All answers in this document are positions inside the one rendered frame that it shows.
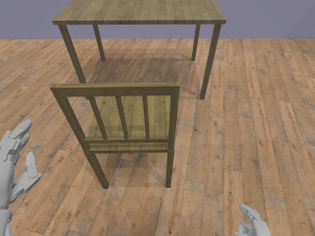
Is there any chair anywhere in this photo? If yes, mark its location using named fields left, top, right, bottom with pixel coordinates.
left=50, top=82, right=180, bottom=189

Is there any table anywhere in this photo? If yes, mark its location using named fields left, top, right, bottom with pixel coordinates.
left=52, top=0, right=226, bottom=100

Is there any robot left hand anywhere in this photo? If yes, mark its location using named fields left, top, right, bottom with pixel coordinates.
left=0, top=119, right=41, bottom=209

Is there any robot left forearm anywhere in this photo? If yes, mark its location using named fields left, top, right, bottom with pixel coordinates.
left=0, top=208, right=13, bottom=236

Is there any robot right hand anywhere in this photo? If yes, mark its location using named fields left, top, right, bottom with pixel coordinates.
left=235, top=204, right=272, bottom=236

